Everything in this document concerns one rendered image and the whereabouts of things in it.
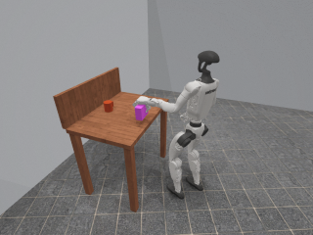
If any right robot hand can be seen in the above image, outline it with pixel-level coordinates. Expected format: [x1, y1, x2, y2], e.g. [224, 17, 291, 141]
[180, 112, 190, 122]

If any robot left forearm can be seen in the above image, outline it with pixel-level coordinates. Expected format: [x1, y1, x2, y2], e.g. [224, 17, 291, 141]
[148, 98, 175, 112]

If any robot right upper arm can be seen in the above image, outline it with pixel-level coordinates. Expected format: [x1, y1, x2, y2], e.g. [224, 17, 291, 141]
[211, 78, 219, 107]

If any robot left upper arm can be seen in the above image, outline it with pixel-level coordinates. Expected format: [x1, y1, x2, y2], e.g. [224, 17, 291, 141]
[170, 81, 201, 115]

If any left robot hand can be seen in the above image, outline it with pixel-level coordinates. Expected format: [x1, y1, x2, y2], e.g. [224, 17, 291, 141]
[132, 96, 151, 112]

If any left robot thigh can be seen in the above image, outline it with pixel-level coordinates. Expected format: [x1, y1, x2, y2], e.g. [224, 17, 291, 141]
[169, 131, 193, 169]

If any table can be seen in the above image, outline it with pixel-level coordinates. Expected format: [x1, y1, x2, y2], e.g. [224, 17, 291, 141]
[53, 67, 169, 212]

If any humanoid robot head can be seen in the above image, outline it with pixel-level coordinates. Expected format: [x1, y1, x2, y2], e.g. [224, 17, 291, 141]
[196, 50, 220, 84]

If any sponge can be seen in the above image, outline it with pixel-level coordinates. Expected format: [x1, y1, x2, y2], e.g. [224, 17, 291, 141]
[134, 104, 149, 120]

